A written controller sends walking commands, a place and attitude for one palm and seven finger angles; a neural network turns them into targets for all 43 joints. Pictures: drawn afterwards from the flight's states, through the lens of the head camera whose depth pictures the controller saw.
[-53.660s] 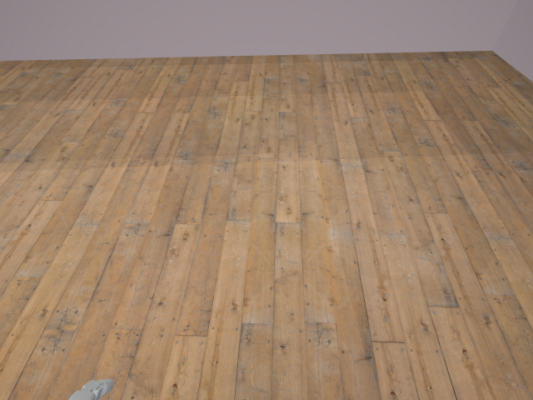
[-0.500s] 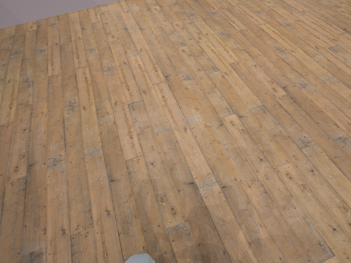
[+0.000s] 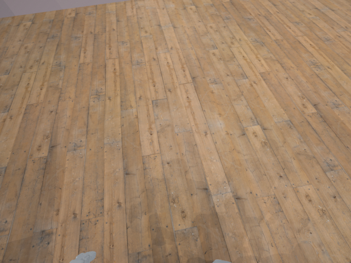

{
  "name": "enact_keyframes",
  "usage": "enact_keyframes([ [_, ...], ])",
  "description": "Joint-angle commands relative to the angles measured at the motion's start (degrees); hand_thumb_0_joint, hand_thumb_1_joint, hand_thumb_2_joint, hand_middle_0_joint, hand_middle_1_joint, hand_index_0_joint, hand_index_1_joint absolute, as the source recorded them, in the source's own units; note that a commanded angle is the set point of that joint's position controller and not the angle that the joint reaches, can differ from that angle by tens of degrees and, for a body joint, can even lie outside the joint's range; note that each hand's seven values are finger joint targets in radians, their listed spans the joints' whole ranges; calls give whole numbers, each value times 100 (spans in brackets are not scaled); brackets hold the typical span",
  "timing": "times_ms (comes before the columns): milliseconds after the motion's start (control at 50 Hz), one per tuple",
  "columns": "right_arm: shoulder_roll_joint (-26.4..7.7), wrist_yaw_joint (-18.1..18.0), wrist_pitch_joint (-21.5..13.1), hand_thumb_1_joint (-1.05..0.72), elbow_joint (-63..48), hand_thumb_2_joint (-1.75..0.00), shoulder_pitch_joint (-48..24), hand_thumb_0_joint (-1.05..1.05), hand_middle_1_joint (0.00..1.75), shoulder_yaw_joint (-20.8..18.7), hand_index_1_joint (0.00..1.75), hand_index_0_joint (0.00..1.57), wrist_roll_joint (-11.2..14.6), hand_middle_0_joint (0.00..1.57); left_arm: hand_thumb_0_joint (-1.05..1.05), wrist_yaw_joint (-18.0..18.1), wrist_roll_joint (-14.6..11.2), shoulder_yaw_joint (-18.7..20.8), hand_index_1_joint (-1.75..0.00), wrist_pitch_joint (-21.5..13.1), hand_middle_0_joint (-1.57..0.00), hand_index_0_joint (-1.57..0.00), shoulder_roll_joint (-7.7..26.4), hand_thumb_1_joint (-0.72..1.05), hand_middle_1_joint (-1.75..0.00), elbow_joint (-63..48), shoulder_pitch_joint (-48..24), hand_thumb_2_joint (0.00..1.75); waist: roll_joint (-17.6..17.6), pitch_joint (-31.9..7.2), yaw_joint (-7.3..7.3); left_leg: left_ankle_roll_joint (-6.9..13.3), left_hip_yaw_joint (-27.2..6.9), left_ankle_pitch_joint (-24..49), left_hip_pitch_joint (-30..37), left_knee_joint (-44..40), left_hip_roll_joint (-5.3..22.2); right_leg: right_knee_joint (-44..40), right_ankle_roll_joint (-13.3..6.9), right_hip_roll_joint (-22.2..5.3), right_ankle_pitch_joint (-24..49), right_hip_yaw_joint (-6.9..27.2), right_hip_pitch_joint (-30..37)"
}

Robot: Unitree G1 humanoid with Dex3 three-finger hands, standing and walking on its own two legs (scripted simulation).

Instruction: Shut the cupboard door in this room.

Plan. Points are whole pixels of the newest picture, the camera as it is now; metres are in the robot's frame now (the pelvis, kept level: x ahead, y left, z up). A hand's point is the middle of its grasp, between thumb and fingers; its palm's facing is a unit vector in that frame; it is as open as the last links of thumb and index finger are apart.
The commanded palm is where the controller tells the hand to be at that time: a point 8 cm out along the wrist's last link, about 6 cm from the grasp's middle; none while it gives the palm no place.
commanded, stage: turn or walk to find it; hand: left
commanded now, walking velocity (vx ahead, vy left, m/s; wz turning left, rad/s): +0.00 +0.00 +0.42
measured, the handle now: out of the picture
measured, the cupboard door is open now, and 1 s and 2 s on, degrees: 88 88 88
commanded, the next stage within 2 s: none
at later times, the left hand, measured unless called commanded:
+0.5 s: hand out of the picture -0.01 +0.20 -0.18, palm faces +0.29 -0.92 -0.25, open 7.3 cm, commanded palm none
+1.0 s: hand out of the picture +0.04 +0.18 -0.15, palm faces +0.42 -0.86 -0.28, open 7.3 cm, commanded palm none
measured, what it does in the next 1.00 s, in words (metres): steps on the spot, turning left: right foot, then left foot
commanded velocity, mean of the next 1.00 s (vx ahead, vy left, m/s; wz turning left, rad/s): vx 0.00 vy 0.00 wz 0.42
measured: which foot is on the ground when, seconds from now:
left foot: down 0.00-0.06, up 0.08-0.48, down 0.50-0.92, up 0.94-1.00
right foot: up 0.00-0.04, down 0.06-0.50, up 0.52-0.90, down 0.92-1.00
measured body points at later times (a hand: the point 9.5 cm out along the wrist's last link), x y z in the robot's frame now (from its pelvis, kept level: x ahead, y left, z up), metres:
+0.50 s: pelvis +0.01 -0.01 -0.01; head +0.05 +0.01 +0.44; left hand -0.03 +0.25 -0.16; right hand +0.16 -0.23 -0.15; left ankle -0.03 +0.10 -0.74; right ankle +0.01 -0.12 -0.74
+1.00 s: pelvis +0.02 -0.04 -0.01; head +0.08 -0.06 +0.44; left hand +0.01 +0.23 -0.13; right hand +0.17 -0.24 -0.18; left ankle -0.05 +0.08 -0.69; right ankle +0.07 -0.12 -0.74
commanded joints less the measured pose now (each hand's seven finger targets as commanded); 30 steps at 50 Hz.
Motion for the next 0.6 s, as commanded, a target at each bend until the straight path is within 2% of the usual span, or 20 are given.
enact_keyframes([
  [0,-1043,-42,-79,-90,-421,-90,-45,0,30,-340,30,20,74,20,0,74,-8,168,-30,-240,-20,-20,617,90,-30,-236,762,90,438,-960,310,365,-1057,2053,-88,297,914,-2219,-67,13,1565,-95,1521],
  [20,-698,5,-91,-90,-466,-90,79,0,30,-299,30,20,129,20,0,126,71,256,-30,-311,-20,-20,1077,90,-30,-215,932,90,-734,-1153,378,-10,-522,483,-1149,1213,363,-2546,-400,-1124,2228,915,2521],
  [40,-506,-2,-77,-90,-661,-90,-110,0,30,-264,30,20,119,20,0,152,108,332,-30,-311,-20,-20,1481,90,-30,-233,1064,90,-1942,-929,497,-279,73,-2050,-1864,2552,-223,-2609,-1137,-2464,3313,2127,2355],
  [60,-747,-11,2,-90,-637,-90,-170,0,30,-321,30,20,85,20,0,164,68,293,-30,-280,-20,-20,1372,90,-30,-285,1008,90,-1248,-812,484,-229,-256,-2041,-1676,3482,7,-2628,-1469,-2513,3064,1852,1660],
  [80,-737,14,68,-90,-513,-90,-45,0,30,-341,30,20,61,20,0,198,72,309,-30,-309,-20,-20,1144,90,-30,-344,613,90,-1406,-597,290,-240,-410,-1684,-1723,3932,181,-2793,-1416,-2235,2318,1593,1240],
  [100,-728,43,106,-90,-379,-90,12,0,30,-358,30,20,46,20,0,198,68,283,-30,-275,-20,-20,1048,90,-30,-433,309,90,-1236,-427,182,-287,-289,-1352,-1761,4268,220,-2823,-1317,-1974,1841,1356,1098],
  [120,-712,79,121,-90,-279,-90,141,0,30,-364,30,20,38,20,0,204,57,237,-30,-248,-20,-20,903,90,-30,-508,67,90,-1073,-318,51,-330,-212,-1021,-1751,4358,322,-2743,-1148,-1748,1883,874,1036],
  [140,-634,108,118,-90,-222,-90,221,0,30,-332,30,20,26,20,0,190,70,210,-30,-280,-20,-20,792,90,-30,-542,43,90,-1047,-322,12,-381,-101,-805,-1743,4298,320,-2656,-1035,-1553,2216,504,1096],
  [160,-595,122,119,-90,-215,-90,232,0,30,-312,30,20,32,20,0,183,78,208,-30,-303,-20,-20,775,90,-30,-528,133,90,-1149,-350,36,-423,-8,-716,-1718,4146,308,-2612,-1000,-1486,2446,305,1174],
  [260,-482,130,105,-90,-310,-90,-241,0,30,-221,30,20,61,20,0,173,107,263,-30,-304,-20,-20,941,90,-30,-316,767,90,-1120,-461,320,-526,369,-974,-1509,2832,306,-2354,-1118,-1562,3605,-32,1778],
  [340,-404,137,51,-90,-412,-90,-488,0,30,-153,30,20,89,20,0,155,132,320,-30,-274,-20,-20,1107,90,-30,-199,973,90,-1289,-560,450,-459,638,-1085,-1154,1845,244,-2125,-1175,-1640,3973,-164,1934],
  [380,-435,125,13,-90,-424,-90,-444,0,30,-134,30,20,102,20,0,153,129,347,-30,-256,-20,-20,1174,90,-30,-172,940,90,-1337,-644,422,-401,730,-999,-855,1349,223,-1978,-1162,-1713,3967,-186,1908],
  [420,-474,119,-34,-90,-370,-90,-157,0,30,-145,30,20,93,20,0,150,110,355,-30,-238,-20,-20,1172,90,-30,-155,775,90,-1188,-779,218,-353,807,-355,-253,428,213,-1568,-939,-1658,3649,-398,1724],
  [440,-614,120,-75,-90,-311,-90,83,0,30,-171,30,20,80,20,0,139,59,356,-30,-217,-20,-20,1162,90,-30,-171,725,90,-902,-918,53,-292,823,380,443,-311,229,-1093,-715,-1528,3360,-599,1363],
  [460,-1051,98,-133,-90,-275,-90,402,0,30,-276,30,20,48,20,0,116,16,324,-30,-192,-20,-20,965,90,-30,-261,741,90,77,-1233,-146,20,-59,1473,1439,-660,914,-86,-391,-1116,2361,-868,497],
  [480,-1651,43,-143,-90,-269,-90,721,0,30,-431,30,20,34,20,0,72,-22,175,-30,-168,-20,-20,528,90,-30,-447,607,90,1732,-1243,-309,857,-2032,3729,1954,-823,2395,1147,7,-265,-1202,-836,-970],
  [500,-1719,4,-72,-90,-186,-90,804,0,30,-423,30,20,75,20,0,120,22,144,-30,-102,-20,-20,588,90,-30,-494,372,90,1282,-1262,-337,1285,-1803,4074,1738,-698,2685,1673,-91,-346,-1570,-205,-994],
  [520,-1482,-35,-90,-90,-218,-90,581,0,30,-364,30,20,59,20,0,115,35,142,-30,-80,-20,-20,592,90,-30,-458,209,90,1028,-961,-268,1270,-1487,3593,1446,-806,2449,1862,-111,-431,-1214,-67,-1045],
  [540,-1374,-93,-109,-90,-274,-90,334,0,30,-338,30,20,31,20,0,102,41,171,-30,-71,-20,-20,569,90,-30,-369,169,90,1295,-795,-196,1189,-1390,3338,1266,-802,2143,1986,-61,-419,-901,29,-1159],
  [580,-1149,-122,-113,-90,-343,-90,-41,0,30,-247,30,20,17,20,0,50,37,197,-30,-54,-20,-20,641,90,-30,-222,238,90,1009,-436,-9,956,-921,3186,822,-793,1722,2026,-50,-336,-350,121,-1001],
])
